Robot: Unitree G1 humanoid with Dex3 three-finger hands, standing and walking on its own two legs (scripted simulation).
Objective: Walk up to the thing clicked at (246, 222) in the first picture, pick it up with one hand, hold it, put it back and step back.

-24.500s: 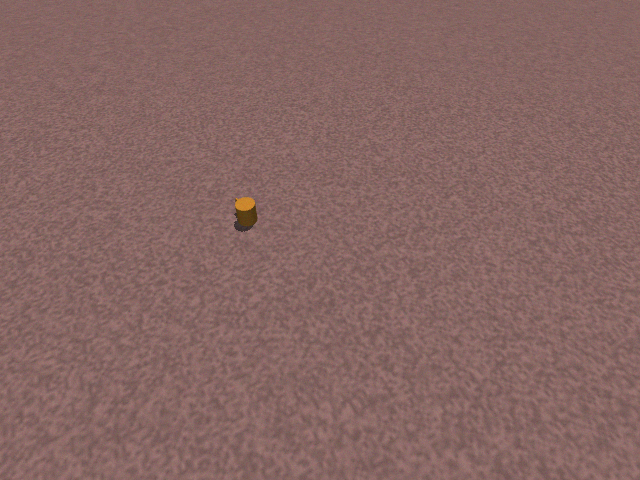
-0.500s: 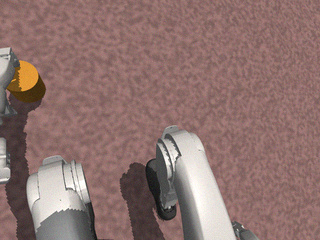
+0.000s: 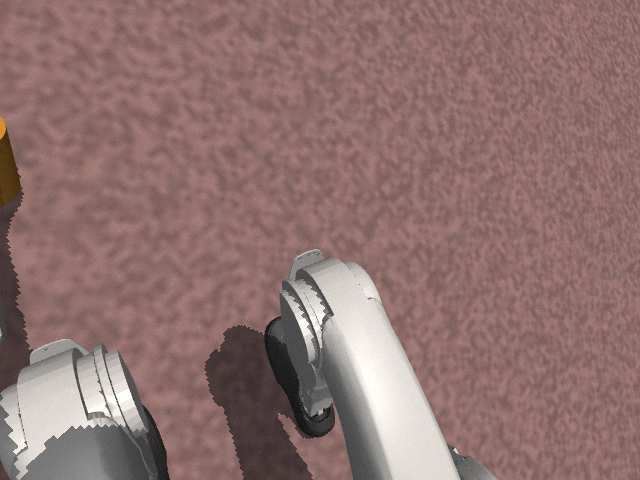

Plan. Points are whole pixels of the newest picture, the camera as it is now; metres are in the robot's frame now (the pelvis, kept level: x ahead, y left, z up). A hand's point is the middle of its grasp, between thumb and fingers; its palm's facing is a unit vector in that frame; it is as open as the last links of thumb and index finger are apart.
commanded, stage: rest palm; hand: left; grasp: from above
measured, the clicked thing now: out of the picture +0.55 +0.26 -0.26
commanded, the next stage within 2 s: close in 0.76 s
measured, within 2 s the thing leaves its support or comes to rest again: neither
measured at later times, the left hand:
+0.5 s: hand out of the picture +0.50 +0.25 -0.21, palm faces -0.40 -0.11 -0.91, open 13.9 cm
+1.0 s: hand out of the picture +0.51 +0.25 -0.21, palm faces -0.40 -0.11 -0.91, open 13.2 cm
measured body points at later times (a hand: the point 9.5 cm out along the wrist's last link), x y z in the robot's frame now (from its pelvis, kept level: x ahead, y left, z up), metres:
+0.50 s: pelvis -0.01 +0.00 +0.00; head +0.26 +0.11 +0.35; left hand +0.52 +0.26 -0.15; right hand +0.02 -0.26 -0.06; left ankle +0.06 +0.12 -0.28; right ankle +0.11 -0.13 -0.28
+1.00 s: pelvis +0.00 +0.00 +0.00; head +0.27 +0.10 +0.34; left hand +0.53 +0.25 -0.16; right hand +0.02 -0.25 -0.06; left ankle +0.06 +0.12 -0.28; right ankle +0.11 -0.13 -0.28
